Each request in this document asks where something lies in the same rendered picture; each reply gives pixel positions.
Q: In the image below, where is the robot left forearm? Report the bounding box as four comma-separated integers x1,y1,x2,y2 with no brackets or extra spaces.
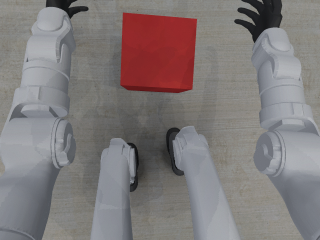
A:
0,7,76,165

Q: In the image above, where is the left robot upper arm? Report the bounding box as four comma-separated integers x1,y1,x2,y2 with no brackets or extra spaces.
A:
0,117,76,240

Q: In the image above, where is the right robot upper arm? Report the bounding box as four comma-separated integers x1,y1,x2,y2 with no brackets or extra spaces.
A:
253,129,320,240

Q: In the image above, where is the robot right forearm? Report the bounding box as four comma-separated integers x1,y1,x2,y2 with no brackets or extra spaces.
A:
251,27,320,137

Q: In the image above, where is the right robot foot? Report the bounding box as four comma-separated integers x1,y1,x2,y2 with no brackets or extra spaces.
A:
166,127,184,176

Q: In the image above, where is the robot right hand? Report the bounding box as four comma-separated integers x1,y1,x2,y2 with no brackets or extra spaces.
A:
234,0,283,43

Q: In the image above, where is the robot right shin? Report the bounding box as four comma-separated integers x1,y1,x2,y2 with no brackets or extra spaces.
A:
175,126,210,170

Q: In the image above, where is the carton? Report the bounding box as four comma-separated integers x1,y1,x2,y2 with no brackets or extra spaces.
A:
120,12,197,93

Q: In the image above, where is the robot left hand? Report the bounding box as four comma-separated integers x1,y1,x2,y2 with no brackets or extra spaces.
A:
46,0,89,19

